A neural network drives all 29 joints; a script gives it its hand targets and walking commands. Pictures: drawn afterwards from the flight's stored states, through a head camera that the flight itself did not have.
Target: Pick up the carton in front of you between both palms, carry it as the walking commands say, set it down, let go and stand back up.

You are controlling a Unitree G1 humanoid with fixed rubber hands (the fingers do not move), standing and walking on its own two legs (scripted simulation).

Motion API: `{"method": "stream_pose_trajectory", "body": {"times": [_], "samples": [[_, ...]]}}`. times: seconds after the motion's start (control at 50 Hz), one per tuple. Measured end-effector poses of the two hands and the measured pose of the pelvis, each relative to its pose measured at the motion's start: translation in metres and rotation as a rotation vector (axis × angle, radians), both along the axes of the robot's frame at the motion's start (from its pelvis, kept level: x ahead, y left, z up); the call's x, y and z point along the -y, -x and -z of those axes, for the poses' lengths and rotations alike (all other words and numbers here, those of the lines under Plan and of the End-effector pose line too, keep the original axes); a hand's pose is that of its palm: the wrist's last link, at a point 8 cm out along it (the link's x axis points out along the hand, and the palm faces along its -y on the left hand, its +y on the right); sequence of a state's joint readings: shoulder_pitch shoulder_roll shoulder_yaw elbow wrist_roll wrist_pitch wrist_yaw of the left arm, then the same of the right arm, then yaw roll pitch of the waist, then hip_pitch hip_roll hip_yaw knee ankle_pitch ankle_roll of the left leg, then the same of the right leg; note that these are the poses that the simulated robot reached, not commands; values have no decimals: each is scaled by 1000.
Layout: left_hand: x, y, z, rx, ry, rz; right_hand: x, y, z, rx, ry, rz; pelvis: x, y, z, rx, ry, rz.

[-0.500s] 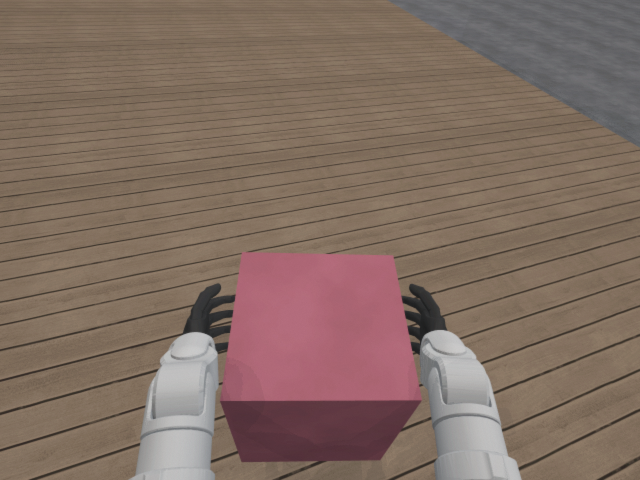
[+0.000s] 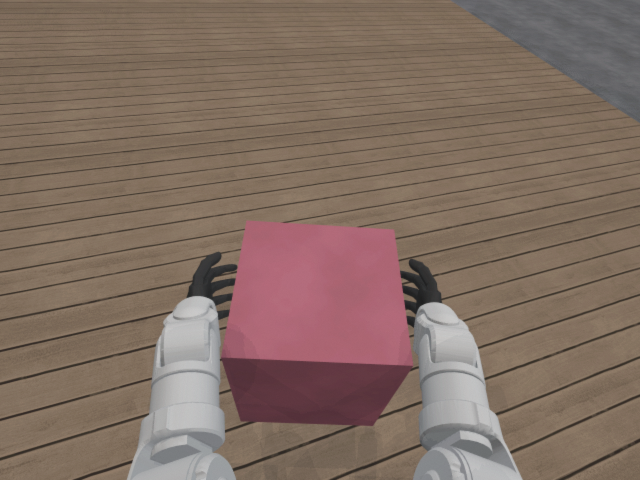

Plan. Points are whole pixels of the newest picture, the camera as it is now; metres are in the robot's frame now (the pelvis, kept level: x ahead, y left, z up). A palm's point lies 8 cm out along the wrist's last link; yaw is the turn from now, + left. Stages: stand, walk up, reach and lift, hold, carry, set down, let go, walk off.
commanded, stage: set down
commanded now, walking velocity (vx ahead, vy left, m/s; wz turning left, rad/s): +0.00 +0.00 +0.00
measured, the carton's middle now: (313, 329) +0.34 +0.01 -0.05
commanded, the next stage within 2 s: none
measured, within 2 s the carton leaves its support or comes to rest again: neither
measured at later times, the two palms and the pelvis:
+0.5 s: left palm (211, 347) +0.37 +0.18 -0.18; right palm (377, 342) +0.39 -0.12 -0.17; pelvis -0.03 -0.03 -0.10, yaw +0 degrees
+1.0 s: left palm (210, 362) +0.41 +0.20 -0.33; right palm (348, 351) +0.44 -0.09 -0.32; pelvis -0.05 -0.02 -0.23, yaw -3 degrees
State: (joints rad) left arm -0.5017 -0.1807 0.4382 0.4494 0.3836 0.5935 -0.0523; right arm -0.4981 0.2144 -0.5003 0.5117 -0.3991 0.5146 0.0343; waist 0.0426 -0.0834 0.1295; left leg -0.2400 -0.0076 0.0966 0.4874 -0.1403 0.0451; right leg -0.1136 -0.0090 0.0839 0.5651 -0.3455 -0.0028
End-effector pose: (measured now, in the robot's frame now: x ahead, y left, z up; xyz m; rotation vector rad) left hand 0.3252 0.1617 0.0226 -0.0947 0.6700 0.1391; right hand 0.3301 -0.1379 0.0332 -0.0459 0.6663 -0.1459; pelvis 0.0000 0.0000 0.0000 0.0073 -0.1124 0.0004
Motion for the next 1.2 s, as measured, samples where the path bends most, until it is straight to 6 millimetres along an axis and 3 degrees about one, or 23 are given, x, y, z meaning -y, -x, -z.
{"method": "stream_pose_trajectory", "body": {"times": [0.12, 0.3, 0.36, 0.66, 0.94, 1.2], "samples": [[-9, -12, 43, -15, -30, -4, -9, -22, 41, -19, 29, -44, 10, 9, 12, -127, 13, -21], [-16, -19, 151, -20, -60, -4, -17, -36, 147, -21, 22, -53, 23, 21, 47, -420, 44, -36], [-16, -24, 178, 2, -61, -11, -17, -41, 174, 1, 3, -44, 26, 24, 64, -518, 48, -24], [-28, -60, 240, 8, -45, -37, -29, -80, 239, 12, -44, -25, 29, 38, 138, -747, 48, 1], [-41, -80, 334, -13, -59, -56, -43, -109, 334, -5, -29, -65, 20, 49, 211, -891, 65, 18], [-54, -91, 411, -36, -75, -87, -58, -132, 412, -26, -23, -116, 20, 61, 270, -922, 59, 28]]}}
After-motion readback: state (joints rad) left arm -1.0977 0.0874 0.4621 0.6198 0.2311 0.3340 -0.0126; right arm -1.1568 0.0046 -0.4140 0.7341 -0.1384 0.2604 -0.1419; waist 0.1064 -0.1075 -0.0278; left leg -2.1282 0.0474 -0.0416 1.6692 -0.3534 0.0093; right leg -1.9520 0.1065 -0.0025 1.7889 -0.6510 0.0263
